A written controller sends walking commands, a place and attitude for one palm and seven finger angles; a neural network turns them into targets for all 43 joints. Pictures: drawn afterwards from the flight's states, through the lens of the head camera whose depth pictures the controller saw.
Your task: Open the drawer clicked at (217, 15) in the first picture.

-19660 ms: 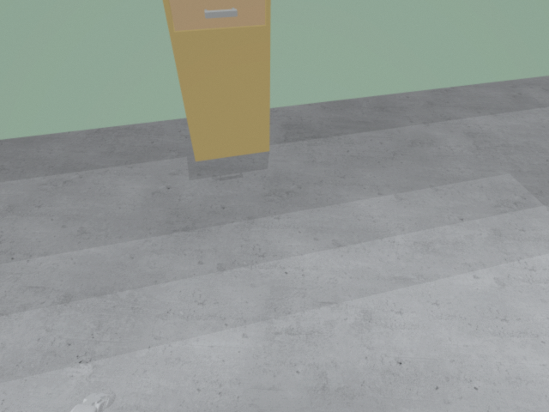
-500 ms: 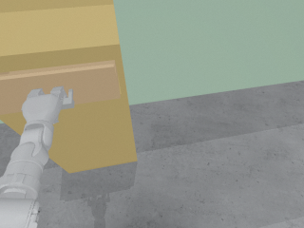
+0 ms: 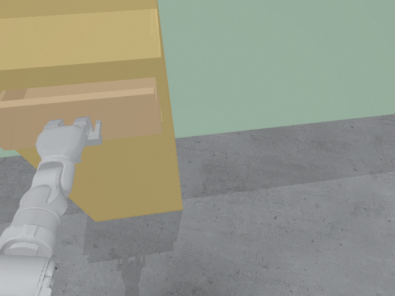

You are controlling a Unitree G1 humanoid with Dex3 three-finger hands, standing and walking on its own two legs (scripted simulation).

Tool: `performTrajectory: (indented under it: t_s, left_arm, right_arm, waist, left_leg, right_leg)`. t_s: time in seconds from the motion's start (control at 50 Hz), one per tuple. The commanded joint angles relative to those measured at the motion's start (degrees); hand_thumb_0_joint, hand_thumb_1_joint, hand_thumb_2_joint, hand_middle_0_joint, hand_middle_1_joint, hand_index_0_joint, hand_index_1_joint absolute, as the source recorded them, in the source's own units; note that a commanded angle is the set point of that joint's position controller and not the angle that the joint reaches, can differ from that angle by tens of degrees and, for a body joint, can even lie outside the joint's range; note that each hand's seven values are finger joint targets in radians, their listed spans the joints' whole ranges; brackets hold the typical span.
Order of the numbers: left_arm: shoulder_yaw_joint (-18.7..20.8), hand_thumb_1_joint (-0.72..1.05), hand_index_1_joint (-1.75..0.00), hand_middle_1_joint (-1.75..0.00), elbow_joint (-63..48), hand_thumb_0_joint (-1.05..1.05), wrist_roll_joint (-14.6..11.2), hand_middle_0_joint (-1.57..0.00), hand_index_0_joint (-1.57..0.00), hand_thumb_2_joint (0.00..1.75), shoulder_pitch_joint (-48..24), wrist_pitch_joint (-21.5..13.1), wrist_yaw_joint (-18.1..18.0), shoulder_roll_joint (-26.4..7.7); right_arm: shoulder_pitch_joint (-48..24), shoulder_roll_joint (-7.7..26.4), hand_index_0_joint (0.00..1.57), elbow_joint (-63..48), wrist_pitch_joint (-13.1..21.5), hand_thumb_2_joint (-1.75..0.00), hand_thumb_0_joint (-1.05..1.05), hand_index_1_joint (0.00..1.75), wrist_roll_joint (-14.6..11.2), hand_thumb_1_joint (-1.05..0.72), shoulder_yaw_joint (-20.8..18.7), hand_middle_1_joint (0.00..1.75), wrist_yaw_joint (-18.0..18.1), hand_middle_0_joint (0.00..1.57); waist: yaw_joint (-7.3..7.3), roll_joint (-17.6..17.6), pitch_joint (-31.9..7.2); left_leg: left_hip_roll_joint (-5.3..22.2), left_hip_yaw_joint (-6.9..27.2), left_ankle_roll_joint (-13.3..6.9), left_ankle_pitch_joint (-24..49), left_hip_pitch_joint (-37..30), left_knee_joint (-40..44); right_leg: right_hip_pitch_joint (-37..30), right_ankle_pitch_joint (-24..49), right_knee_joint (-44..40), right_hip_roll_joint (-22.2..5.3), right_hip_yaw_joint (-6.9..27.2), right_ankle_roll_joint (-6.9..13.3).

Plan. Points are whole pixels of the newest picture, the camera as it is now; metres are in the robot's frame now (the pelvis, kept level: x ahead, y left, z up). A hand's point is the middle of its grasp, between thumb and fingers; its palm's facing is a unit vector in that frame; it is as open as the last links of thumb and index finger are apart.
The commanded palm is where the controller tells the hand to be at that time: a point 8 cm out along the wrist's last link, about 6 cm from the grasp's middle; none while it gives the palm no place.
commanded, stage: pull the drawer open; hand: left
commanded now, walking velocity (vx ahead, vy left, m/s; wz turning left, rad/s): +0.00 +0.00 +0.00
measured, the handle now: (71, 133) +0.45 +0.30 +0.04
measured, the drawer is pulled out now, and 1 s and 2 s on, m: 0.05 0.26 0.30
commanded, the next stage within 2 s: open the thumb to release the handle in 1.66 s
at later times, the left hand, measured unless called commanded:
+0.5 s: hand (67, 208) +0.28 +0.26 +0.02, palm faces +0.02 -0.07 -1.00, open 5.6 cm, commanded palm +0.25 +0.26 +0.08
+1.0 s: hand (57, 263) +0.19 +0.25 +0.02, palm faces -0.02 -0.08 -1.00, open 5.6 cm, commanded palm +0.14 +0.25 +0.08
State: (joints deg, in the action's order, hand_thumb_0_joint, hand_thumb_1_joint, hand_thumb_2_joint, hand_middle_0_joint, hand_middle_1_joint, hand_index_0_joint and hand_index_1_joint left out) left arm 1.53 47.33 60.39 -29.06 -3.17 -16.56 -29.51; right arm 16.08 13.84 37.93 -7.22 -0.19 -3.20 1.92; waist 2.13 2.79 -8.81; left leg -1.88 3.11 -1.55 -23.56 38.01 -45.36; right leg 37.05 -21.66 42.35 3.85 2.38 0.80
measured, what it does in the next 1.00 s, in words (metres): stands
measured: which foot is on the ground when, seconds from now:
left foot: down 0.00-1.00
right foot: down 0.00-1.00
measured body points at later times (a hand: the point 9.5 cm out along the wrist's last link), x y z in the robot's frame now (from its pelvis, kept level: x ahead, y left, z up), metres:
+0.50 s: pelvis +0.01 +0.01 +0.01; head +0.04 -0.01 +0.46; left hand +0.28 +0.26 +0.07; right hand +0.18 -0.24 -0.09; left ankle -0.03 +0.10 -0.71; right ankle -0.02 -0.12 -0.71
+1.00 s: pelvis +0.00 -0.02 +0.01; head +0.02 -0.04 +0.46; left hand +0.18 +0.25 +0.07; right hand +0.21 -0.24 -0.09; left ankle -0.03 +0.10 -0.71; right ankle -0.02 -0.12 -0.71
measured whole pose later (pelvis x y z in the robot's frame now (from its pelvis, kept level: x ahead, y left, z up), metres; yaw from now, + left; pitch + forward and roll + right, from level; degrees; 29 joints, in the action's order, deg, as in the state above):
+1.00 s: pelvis +0.00 -0.02 +0.01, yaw -1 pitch +7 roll +0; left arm 0.9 -2.7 57.9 25.8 1.1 -20.5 -22.3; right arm 6.0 12.9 35.6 -3.8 1.7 -0.7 0.9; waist -3.8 2.3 -6.1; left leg -1.7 1.8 -0.5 -23.3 24.9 -41.1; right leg 26.0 -22.7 41.7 3.8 3.7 2.0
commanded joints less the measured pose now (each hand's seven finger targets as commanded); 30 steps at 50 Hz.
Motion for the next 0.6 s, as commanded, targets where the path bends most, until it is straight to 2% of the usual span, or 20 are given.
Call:
performTrajectory:
  t_s: [0.0,0.06,0.1,0.14,0.18,0.22,0.26,0.28,0.3,0.32,0.36,0.4,0.42,0.44,0.46,0.48,0.54,0.56,0.58]
  left_arm:
    - [4.43,0.90,-1.35,-1.35,-20.30,0.00,-2.42,-0.40,-0.40,0.90,-4.53,-2.52,-2.98,-10.21]
    - [5.39,0.90,-1.35,-1.35,-24.28,0.00,-3.39,-0.40,-0.40,0.90,2.39,-1.18,-3.36,-9.94]
    - [5.97,0.90,-1.35,-1.35,-28.29,0.00,-3.60,-0.40,-0.40,0.90,7.27,-0.11,-4.01,-9.74]
    - [7.53,0.90,-1.35,-1.35,-33.13,0.00,-3.71,-0.40,-0.40,0.90,11.43,0.95,-4.77,-10.71]
    - [5.67,0.90,-1.35,-1.35,-37.06,0.00,-4.20,-0.40,-0.40,0.90,16.07,2.49,-5.23,-7.63]
    - [6.83,0.90,-1.35,-1.35,-37.75,0.00,-4.41,-0.40,-0.40,0.90,18.70,4.02,-5.79,-8.30]
    - [6.19,0.90,-1.35,-1.35,-40.09,0.00,-4.27,-0.40,-0.40,0.90,19.51,5.12,-6.15,-7.37]
    - [6.39,0.90,-1.35,-1.35,-41.75,0.00,-3.95,-0.40,-0.40,0.90,20.15,5.51,-6.45,-7.60]
    - [5.11,0.90,-1.35,-1.35,-42.74,0.00,-4.03,-0.40,-0.40,0.90,21.89,6.08,-6.47,-6.01]
    - [6.00,0.90,-1.35,-1.35,-43.83,0.00,-4.03,-0.40,-0.40,0.90,22.19,6.46,-6.59,-6.82]
    - [5.01,0.90,-1.35,-1.35,-43.92,0.00,-3.58,-0.40,-0.40,0.90,23.36,7.31,-6.70,-5.51]
    - [3.91,0.90,-1.35,-1.35,-46.39,0.00,-3.19,-0.40,-0.40,0.90,26.08,7.73,-6.53,-4.16]
    - [3.96,0.90,-1.35,-1.35,-48.00,0.00,-3.08,-0.40,-0.40,0.90,25.09,7.75,-6.50,-4.58]
    - [3.61,0.90,-1.35,-1.35,-49.56,0.00,-2.83,-0.40,-0.40,0.90,26.27,7.82,-6.54,-4.07]
    - [3.07,0.90,-1.35,-1.35,-48.47,0.00,-2.58,-0.40,-0.40,0.90,28.20,8.11,-6.37,-3.28]
    - [1.85,0.90,-1.35,-1.35,-49.98,0.00,-2.67,-0.40,-0.40,0.90,28.85,8.21,-6.20,-1.88]
    - [2.35,0.90,-1.35,-1.35,-50.70,0.00,-1.94,-0.40,-0.40,0.90,30.43,8.30,-5.92,-2.46]
    - [0.73,0.90,-1.35,-1.35,-51.87,0.00,-1.90,-0.40,-0.40,0.90,29.11,8.21,-5.75,-1.04]
    - [1.26,0.90,-1.35,-1.35,-51.75,0.00,-1.60,-0.40,-0.40,0.90,29.81,8.10,-5.67,-1.45]
  right_arm:
    - [1.08,7.97,0.20,-6.69,2.08,-0.90,0.00,0.30,-0.13,-0.90,-3.28,0.30,0.10,0.20]
    - [-0.34,8.37,0.20,-7.34,2.33,-0.90,0.00,0.30,-0.32,-0.90,-3.19,0.30,-0.09,0.20]
    - [-1.58,8.36,0.20,-7.90,2.68,-0.90,0.00,0.30,-0.40,-0.90,-3.14,0.30,-0.22,0.20]
    - [-2.68,8.37,0.20,-8.29,3.10,-0.90,0.00,0.30,-0.30,-0.90,-3.08,0.30,-0.40,0.20]
    - [-3.89,8.27,0.20,-8.69,3.58,-0.90,0.00,0.30,-0.32,-0.90,-2.98,0.30,-0.72,0.20]
    - [-5.02,8.51,0.20,-8.35,3.86,-0.90,0.00,0.30,-0.25,-0.90,-2.89,0.30,-0.62,0.20]
    - [-5.87,8.39,0.20,-8.72,4.29,-0.90,0.00,0.30,-0.15,-0.90,-2.69,0.30,-0.45,0.20]
    - [-6.59,8.28,0.20,-8.75,4.45,-0.90,0.00,0.30,-0.04,-0.90,-2.51,0.30,-0.41,0.20]
    - [-7.00,8.03,0.20,-9.07,4.65,-0.90,0.00,0.30,0.02,-0.90,-2.35,0.30,-0.44,0.20]
    - [-7.57,8.09,0.20,-9.07,4.66,-0.90,0.00,0.30,0.08,-0.90,-2.36,0.30,-0.32,0.20]
    - [-8.41,7.71,0.20,-8.98,4.89,-0.90,0.00,0.30,0.06,-0.90,-2.04,0.30,-0.24,0.20]
    - [-9.62,7.26,0.20,-9.58,5.11,-0.90,0.00,0.30,0.17,-0.90,-1.74,0.30,-0.29,0.20]
    - [-10.31,7.37,0.20,-9.62,5.08,-0.90,0.00,0.30,0.32,-0.90,-1.69,0.30,-0.23,0.20]
    - [-10.91,6.98,0.20,-10.03,5.24,-0.90,0.00,0.30,0.43,-0.90,-1.43,0.30,-0.30,0.20]
    - [-11.35,6.64,0.20,-9.85,5.21,-0.90,0.00,0.30,0.44,-0.90,-1.33,0.30,-0.31,0.20]
    - [-11.97,6.61,0.20,-10.47,5.35,-0.90,0.00,0.30,0.50,-0.90,-1.07,0.30,-0.41,0.20]
    - [-13.48,6.19,0.20,-10.64,5.27,-0.90,0.00,0.30,0.69,-0.90,-0.51,0.30,-0.28,0.20]
    - [-13.89,6.13,0.20,-10.76,5.35,-0.90,0.00,0.30,0.86,-0.90,-0.38,0.30,-0.22,0.20]
    - [-14.14,5.86,0.20,-10.76,5.43,-0.90,0.00,0.30,0.93,-0.90,-0.35,0.30,-0.13,0.20]
  waist:
    - [-2.92,2.52,-23.70]
    - [-2.67,-0.53,-20.83]
    - [-3.03,0.77,-19.74]
    - [-3.81,2.08,-20.28]
    - [-3.65,2.74,-19.10]
    - [-3.42,1.92,-16.56]
    - [-3.27,1.81,-14.52]
    - [-3.62,2.12,-15.63]
    - [-3.69,2.61,-15.29]
    - [-3.75,2.29,-15.55]
    - [-3.68,1.60,-12.77]
    - [-4.44,2.33,-13.09]
    - [-4.19,2.58,-13.35]
    - [-4.81,3.01,-13.83]
    - [-4.86,2.60,-11.80]
    - [-4.90,2.13,-11.36]
    - [-5.39,1.79,-9.29]
    - [-5.01,1.58,-9.43]
    - [-5.20,0.53,-9.12]
  left_leg:
    - [1.12,-2.42,-0.55,37.07,-15.91,2.94]
    - [1.14,-2.69,-0.79,34.53,-13.76,3.98]
    - [1.16,-2.75,-0.73,34.81,-14.34,4.63]
    - [1.49,-2.41,-0.42,37.51,-15.93,5.04]
    - [1.80,-2.09,-0.19,38.34,-17.88,5.24]
    - [2.05,-1.89,0.00,36.47,-17.55,5.94]
    - [2.07,-1.68,0.15,34.59,-17.75,6.43]
    - [2.06,-1.59,0.26,35.05,-18.69,6.60]
    - [2.07,-1.41,0.44,35.47,-19.24,6.72]
    - [2.14,-1.31,0.52,35.23,-19.53,6.81]
    - [2.11,-1.11,0.85,33.93,-19.48,7.26]
    - [2.06,-0.91,1.14,34.42,-20.48,7.53]
    - [2.17,-0.78,1.25,35.23,-21.16,7.44]
    - [2.11,-0.69,1.30,35.12,-21.92,7.60]
    - [2.00,-0.67,1.59,34.51,-21.51,7.74]
    - [1.92,-0.65,1.45,33.29,-21.31,7.96]
    - [1.65,-0.64,1.53,30.97,-20.96,8.49]
    - [1.41,-0.82,1.35,29.91,-21.13,8.41]
    - [1.34,-0.92,1.24,28.93,-20.99,8.49]
  right_leg:
    - [-14.36,28.73,-2.56,-0.57,-2.09,1.67]
    - [-16.38,30.38,-3.17,-0.74,-1.91,1.34]
    - [-16.70,30.34,-3.37,-0.82,-2.05,1.43]
    - [-17.40,30.89,-3.20,-1.02,-2.02,1.40]
    - [-16.07,29.31,-3.54,-0.95,-2.67,1.30]
    - [-15.65,26.90,-4.12,-0.90,-2.98,1.42]
    - [-14.72,24.91,-4.15,-0.91,-3.40,1.40]
    - [-15.06,24.92,-4.11,-0.98,-3.29,1.43]
    - [-15.01,24.65,-4.09,-1.05,-3.56,1.48]
    - [-15.46,24.10,-4.23,-1.05,-3.48,1.56]
    - [-14.32,22.71,-4.34,-1.00,-3.84,1.57]
    - [-14.56,21.92,-4.38,-1.10,-3.90,1.70]
    - [-14.79,22.08,-4.44,-1.18,-3.76,1.78]
    - [-14.87,21.87,-4.28,-1.32,-3.80,1.70]
    - [-14.32,20.96,-4.44,-1.08,-3.88,1.85]
    - [-14.19,20.32,-4.64,-1.19,-4.08,1.77]
    - [-14.09,18.78,-4.94,-1.19,-3.84,1.99]
    - [-14.05,18.90,-5.05,-1.20,-3.81,1.99]
    - [-14.09,18.34,-5.24,-1.23,-3.78,1.96]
